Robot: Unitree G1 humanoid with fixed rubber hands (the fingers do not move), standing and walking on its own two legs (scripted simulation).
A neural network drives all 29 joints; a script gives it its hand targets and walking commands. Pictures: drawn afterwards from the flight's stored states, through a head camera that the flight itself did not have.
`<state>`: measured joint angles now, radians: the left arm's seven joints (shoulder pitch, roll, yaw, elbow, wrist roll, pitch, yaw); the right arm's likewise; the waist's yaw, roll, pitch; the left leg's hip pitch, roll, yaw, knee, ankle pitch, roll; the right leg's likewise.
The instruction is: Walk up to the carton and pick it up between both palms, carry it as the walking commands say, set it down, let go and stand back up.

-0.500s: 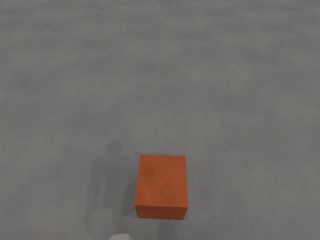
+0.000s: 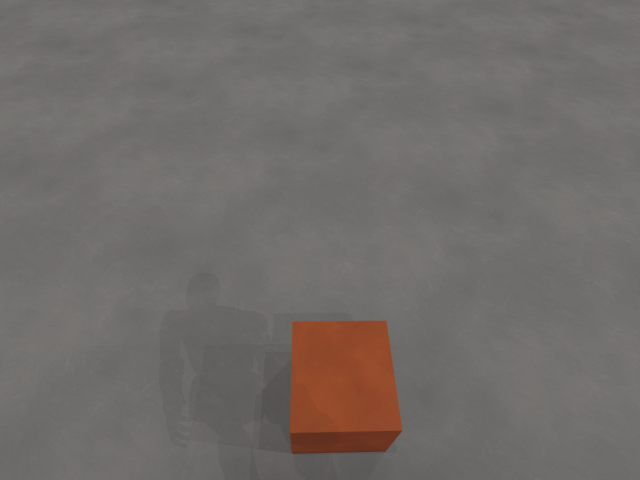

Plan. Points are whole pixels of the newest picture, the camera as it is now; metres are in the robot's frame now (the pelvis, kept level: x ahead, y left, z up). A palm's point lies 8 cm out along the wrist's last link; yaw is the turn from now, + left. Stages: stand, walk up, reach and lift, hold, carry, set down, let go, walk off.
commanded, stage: walk up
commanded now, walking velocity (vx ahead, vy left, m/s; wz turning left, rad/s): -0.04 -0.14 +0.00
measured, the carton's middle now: (339, 387) +0.44 -0.07 -0.65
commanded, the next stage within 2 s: none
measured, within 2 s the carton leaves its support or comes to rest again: neither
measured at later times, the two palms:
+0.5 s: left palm out of the picture -0.01 +0.11 -0.13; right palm out of the picture -0.01 -0.33 -0.15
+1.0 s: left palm out of the picture -0.08 +0.22 -0.15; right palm out of the picture -0.01 -0.23 -0.12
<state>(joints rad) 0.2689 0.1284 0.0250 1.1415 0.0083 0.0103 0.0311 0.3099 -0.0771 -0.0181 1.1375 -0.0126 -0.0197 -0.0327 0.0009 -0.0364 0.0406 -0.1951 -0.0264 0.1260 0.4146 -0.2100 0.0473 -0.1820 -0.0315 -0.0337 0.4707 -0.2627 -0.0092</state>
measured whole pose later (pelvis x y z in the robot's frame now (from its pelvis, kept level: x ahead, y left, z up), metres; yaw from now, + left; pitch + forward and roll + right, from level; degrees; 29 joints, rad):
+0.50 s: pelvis -0.01 -0.11 +0.01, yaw +0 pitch +0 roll +2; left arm 0.29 0.12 0.00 1.05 0.03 -0.02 0.03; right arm 0.25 -0.18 -0.05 1.10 -0.01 0.04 -0.02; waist 0.00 0.03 0.03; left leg -0.30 0.03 0.05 0.70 -0.41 -0.03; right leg -0.18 -0.04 -0.03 0.39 -0.20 0.00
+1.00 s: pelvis -0.05 +0.00 +0.01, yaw +2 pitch -1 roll -3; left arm 0.32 0.19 0.04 1.09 0.02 0.04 0.01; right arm 0.25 -0.14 -0.01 1.07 -0.03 -0.01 -0.02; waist 0.02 -0.03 0.00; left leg -0.14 0.03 0.04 0.35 -0.20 0.03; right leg -0.34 -0.05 -0.02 0.74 -0.32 0.02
